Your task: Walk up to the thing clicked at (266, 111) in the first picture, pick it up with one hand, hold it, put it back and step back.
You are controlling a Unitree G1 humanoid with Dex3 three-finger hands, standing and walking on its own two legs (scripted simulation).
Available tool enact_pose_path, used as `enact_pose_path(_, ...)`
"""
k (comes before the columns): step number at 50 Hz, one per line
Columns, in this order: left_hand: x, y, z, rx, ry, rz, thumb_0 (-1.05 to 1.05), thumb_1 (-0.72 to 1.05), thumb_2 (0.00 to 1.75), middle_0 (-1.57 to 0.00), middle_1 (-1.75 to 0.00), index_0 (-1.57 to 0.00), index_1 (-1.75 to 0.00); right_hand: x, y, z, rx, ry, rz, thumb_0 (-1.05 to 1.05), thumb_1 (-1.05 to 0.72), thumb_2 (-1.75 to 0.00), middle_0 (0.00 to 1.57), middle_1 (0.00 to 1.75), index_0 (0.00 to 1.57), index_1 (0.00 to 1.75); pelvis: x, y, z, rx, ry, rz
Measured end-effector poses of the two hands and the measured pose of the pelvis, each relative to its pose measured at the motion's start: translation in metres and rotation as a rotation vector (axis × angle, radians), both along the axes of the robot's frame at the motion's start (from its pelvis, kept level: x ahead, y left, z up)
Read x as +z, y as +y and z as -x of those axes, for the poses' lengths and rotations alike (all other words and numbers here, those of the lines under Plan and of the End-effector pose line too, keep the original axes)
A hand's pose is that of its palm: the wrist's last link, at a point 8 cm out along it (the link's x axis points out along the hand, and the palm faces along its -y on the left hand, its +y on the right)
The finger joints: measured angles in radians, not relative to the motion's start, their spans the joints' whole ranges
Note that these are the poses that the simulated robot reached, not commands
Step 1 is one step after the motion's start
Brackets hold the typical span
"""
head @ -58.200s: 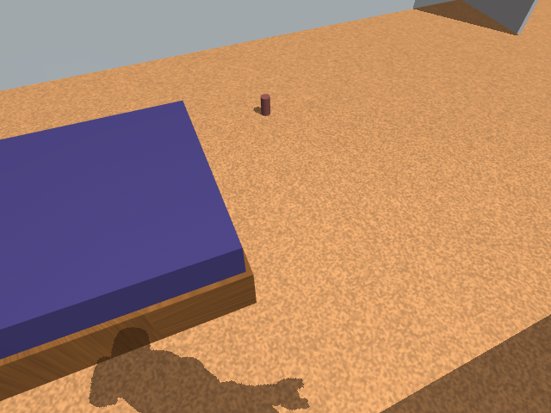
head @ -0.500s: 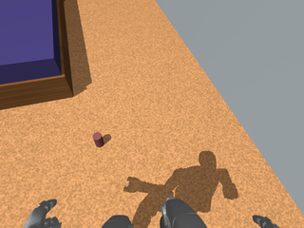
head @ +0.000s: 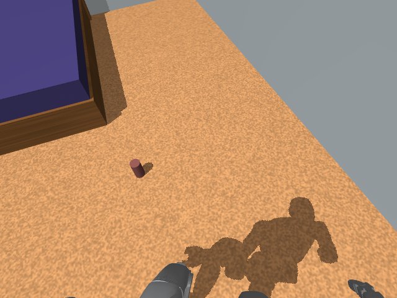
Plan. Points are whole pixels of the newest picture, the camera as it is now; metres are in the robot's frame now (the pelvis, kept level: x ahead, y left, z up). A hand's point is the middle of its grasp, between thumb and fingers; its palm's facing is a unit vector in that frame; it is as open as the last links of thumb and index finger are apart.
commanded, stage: step back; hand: left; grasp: from above
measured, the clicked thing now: (137, 168) +0.78 +0.44 -0.71
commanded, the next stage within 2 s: stand in 1.62 s
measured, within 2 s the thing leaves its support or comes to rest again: neither
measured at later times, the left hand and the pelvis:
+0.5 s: hand out of the picture -0.08 +0.22 -0.16, palm faces +0.06 -0.91 -0.40, open 7.4 cm; pelvis -0.16 -0.06 -0.02, yaw +2 degrees
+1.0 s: hand out of the picture -0.21 +0.25 -0.14, palm faces +0.10 -0.90 -0.41, open 7.4 cm; pelvis -0.22 -0.05 +0.00, yaw +7 degrees
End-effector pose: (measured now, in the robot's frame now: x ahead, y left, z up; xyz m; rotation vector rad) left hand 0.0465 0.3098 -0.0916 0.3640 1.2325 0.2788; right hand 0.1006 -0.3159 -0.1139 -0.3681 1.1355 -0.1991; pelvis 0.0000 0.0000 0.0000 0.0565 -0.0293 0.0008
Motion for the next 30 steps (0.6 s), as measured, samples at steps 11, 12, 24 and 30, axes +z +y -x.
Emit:
enact_pose_path(11, -0.018, -0.001, 0.005, -0.016, -0.195, 0.0, 0.01, 0.9, 0.9, -0.21, -0.3, -0.21, -0.3, -0.013, 0.001, 0.103, 0.063, 0.165, 0.039, 0.01, -0.9, -0.9, 0.2, 0.3, 0.2, 0.3, -0.017, -0.012, 0.076, 0.097, -0.012, -0.006)
enact_pose_path(12, -0.021, -0.005, 0.011, -0.011, -0.194, 0.014, 0.01, 0.91, 0.9, -0.21, -0.3, -0.21, -0.3, -0.011, 0.003, 0.109, 0.068, 0.161, 0.033, 0.01, -0.9, -0.9, 0.2, 0.3, 0.2, 0.3, -0.016, -0.013, 0.083, 0.09, -0.016, -0.007)
enact_pose_path(24, -0.027, -0.046, 0.125, 0.003, -0.106, 0.024, 0.01, 0.91, 0.9, -0.21, -0.3, -0.21, -0.3, 0.002, -0.038, 0.116, 0.115, -0.05, 0.038, 0.01, -0.9, -0.9, 0.2, 0.31, 0.2, 0.3, -0.017, -0.053, 0.155, 0.043, 0.008, 0.05)
enact_pose_path(30, -0.016, -0.067, 0.201, 0.035, -0.031, -0.001, 0.01, 0.9, 0.9, -0.21, -0.3, -0.21, -0.3, -0.004, -0.053, 0.145, 0.077, -0.057, -0.01, 0.0, -0.9, -0.9, 0.2, 0.3, 0.2, 0.3, -0.011, -0.067, 0.184, 0.035, -0.026, 0.058)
